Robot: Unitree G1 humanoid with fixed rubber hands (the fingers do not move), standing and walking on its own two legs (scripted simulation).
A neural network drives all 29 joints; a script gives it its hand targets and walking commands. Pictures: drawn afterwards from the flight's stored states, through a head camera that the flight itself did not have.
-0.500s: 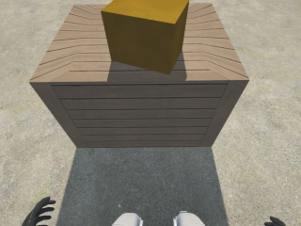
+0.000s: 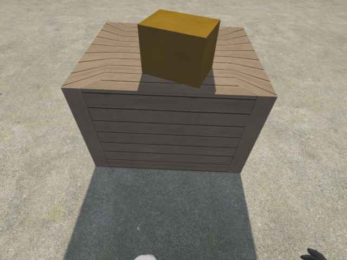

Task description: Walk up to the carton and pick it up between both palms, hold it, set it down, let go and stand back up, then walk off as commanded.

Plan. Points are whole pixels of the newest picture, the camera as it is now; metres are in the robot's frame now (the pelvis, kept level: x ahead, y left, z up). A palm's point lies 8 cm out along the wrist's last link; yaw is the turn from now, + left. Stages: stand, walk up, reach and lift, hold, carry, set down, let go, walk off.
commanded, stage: walk off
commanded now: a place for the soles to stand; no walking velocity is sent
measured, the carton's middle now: (179, 47) +1.01 +0.01 +0.02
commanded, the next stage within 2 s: stand in 1.78 s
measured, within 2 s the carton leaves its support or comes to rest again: neither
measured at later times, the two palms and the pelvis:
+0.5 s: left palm out of the picture +0.02 +0.33 -0.08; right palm out of the picture +0.06 -0.35 -0.09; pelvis -0.02 -0.01 +0.00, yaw +0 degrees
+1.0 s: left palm out of the picture +0.10 +0.36 -0.09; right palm out of the picture +0.06 -0.33 -0.06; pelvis +0.02 +0.02 +0.00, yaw -2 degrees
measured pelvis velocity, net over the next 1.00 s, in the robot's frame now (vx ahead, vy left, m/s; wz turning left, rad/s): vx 0.02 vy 0.02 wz -0.04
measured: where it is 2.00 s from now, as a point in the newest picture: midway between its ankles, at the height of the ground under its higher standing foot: outside the picture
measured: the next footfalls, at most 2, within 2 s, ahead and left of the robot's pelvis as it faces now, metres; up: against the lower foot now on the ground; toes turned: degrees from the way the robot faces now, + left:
right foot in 0.38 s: +0.07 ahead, -0.12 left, +0.00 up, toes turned +0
left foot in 0.70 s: +0.09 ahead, +0.14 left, +0.00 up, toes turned -2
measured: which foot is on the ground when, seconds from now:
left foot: down 0.00-0.40, up 0.42-0.68, down 0.70-1.00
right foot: down 0.00-0.12, up 0.14-0.36, down 0.38-0.72, up 0.74-1.00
